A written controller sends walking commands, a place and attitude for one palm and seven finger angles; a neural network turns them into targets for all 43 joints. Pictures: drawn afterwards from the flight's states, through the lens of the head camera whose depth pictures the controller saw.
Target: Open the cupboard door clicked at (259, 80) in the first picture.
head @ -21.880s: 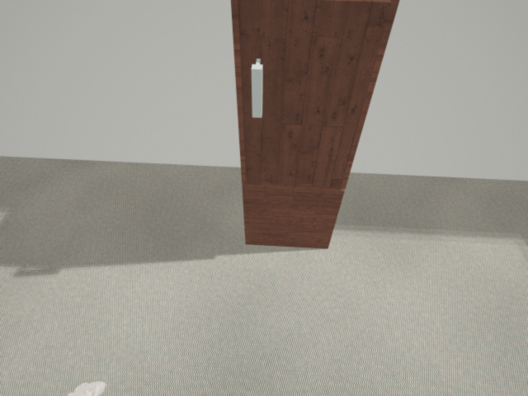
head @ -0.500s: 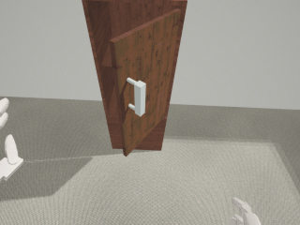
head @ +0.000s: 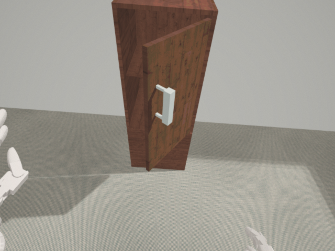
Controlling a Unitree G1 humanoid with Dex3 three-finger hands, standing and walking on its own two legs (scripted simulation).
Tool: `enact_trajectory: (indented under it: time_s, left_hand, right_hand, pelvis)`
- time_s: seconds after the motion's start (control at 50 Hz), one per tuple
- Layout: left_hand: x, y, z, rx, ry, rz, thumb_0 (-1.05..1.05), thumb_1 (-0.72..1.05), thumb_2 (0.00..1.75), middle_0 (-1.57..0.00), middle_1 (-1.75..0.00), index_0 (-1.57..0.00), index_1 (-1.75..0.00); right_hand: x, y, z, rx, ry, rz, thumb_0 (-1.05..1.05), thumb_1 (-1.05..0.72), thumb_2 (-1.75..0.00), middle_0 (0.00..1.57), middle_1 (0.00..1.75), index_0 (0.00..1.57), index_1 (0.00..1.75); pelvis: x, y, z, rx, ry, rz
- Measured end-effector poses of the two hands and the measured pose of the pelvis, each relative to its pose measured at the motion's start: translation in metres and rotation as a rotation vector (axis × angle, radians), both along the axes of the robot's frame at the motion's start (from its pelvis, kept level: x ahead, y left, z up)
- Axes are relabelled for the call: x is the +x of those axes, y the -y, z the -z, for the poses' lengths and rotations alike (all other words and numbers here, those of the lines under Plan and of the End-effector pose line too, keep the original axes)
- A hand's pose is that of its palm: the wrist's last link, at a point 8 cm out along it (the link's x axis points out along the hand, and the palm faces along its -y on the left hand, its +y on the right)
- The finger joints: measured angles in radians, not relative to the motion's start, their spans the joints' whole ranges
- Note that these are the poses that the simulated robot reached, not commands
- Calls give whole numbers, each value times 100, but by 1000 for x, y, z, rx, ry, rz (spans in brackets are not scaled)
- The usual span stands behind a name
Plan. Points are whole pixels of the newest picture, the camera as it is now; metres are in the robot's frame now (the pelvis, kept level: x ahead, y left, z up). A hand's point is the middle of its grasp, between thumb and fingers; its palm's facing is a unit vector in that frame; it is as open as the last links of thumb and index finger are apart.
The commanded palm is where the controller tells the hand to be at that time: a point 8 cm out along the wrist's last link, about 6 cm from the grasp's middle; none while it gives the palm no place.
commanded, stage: stop stepping back and stand still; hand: left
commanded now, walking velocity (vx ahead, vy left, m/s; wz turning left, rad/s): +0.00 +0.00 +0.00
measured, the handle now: (163, 104) +0.56 +0.05 +0.05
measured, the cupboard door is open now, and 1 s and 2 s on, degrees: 54 54 54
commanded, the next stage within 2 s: let the arm hang, fingers relaxed in 0.56 s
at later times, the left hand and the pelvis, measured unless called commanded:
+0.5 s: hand (47, 162) +0.23 +0.24 +0.16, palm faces +0.38 -0.81 -0.45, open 7.5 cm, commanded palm +0.17 +0.29 +0.18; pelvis +0.03 -0.01 +0.01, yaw -1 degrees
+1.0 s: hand out of the picture +0.03 +0.16 -0.18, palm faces +0.04 -0.98 -0.17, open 7.1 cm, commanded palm none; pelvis +0.01 -0.02 +0.00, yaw +1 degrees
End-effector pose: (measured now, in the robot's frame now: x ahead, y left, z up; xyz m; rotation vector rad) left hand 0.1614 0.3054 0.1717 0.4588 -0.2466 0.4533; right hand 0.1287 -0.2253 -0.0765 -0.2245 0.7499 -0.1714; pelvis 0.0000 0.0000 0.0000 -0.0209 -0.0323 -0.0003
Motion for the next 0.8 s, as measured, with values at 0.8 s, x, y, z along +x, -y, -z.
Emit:
enact_trajectory:
  time_s: [0.8]
  left_hand:
    - [26, 16, 167, -189, -769, 1, 1, 90, 90, -20, -30, -20, -30]
  right_hand:
    - [36, 35, 37, 34, -149, -67, 0, -91, -90, 20, 30, 20, 30]
  pelvis:
    - [18, 7, 5, 6, -48, -20]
